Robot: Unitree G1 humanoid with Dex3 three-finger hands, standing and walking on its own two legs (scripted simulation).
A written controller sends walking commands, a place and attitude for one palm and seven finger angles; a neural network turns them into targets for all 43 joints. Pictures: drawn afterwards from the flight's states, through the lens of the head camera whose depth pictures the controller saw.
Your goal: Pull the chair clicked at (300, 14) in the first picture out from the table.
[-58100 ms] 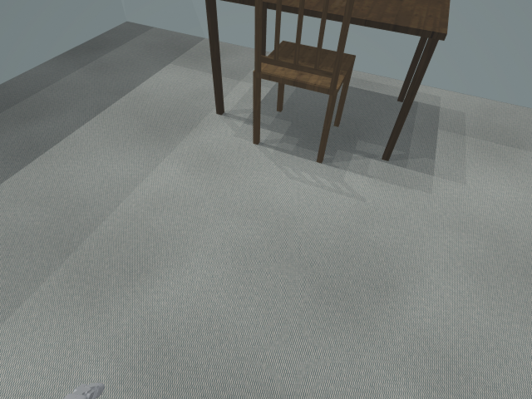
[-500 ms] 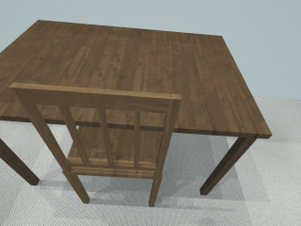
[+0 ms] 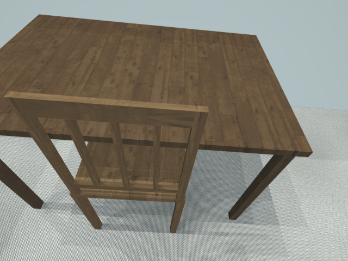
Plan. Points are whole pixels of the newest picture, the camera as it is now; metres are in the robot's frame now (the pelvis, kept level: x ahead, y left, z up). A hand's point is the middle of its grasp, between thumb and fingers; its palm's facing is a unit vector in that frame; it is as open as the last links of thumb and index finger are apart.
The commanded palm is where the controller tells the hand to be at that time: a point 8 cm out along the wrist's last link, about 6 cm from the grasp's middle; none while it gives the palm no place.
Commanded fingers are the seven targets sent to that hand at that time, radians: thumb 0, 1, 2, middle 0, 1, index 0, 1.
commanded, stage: look again from close up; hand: left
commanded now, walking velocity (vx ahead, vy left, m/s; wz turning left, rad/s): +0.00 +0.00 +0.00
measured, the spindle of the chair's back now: (121, 159) +0.39 +0.18 -0.06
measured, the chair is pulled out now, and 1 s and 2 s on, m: -0.10 -0.10 -0.10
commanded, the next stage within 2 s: raise the hand toward the chair's back in 0.26 s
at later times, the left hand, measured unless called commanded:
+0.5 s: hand out of the picture +0.13 +0.19 -0.08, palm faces +0.19 -0.96 -0.22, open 7.4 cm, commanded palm +0.10 +0.21 -0.07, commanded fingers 0.00 0.71 0.82 -0.18 -0.27 -0.18 -0.27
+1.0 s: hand (113, 241) +0.17 +0.15 -0.06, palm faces +0.07 -0.99 -0.09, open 11.2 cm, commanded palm +0.14 +0.21 -0.06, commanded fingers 0.00 0.13 0.57 -0.12 -0.18 -0.12 -0.18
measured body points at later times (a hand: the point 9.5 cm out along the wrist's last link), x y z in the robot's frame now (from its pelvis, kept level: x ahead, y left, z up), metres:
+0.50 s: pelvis -0.01 -0.01 -0.01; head +0.01 +0.00 +0.44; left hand +0.12 +0.24 -0.06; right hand +0.05 -0.25 -0.13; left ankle +0.02 +0.06 -0.74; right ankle -0.03 -0.13 -0.74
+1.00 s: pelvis -0.02 -0.06 -0.11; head +0.05 -0.06 +0.33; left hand +0.16 +0.20 -0.05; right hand +0.21 -0.27 -0.19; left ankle +0.02 +0.06 -0.74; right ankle -0.02 -0.12 -0.74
